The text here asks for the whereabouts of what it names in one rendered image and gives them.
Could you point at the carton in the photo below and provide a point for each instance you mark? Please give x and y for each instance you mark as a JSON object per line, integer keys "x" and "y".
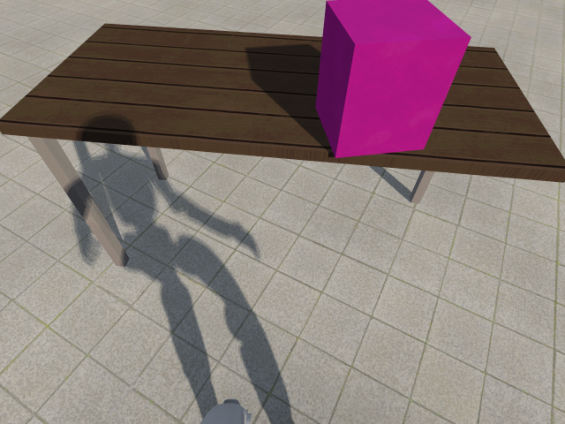
{"x": 386, "y": 67}

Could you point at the table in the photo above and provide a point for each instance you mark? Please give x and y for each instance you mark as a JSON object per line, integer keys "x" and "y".
{"x": 255, "y": 94}

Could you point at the robot left thigh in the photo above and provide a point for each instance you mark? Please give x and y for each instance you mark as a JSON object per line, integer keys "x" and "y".
{"x": 228, "y": 413}

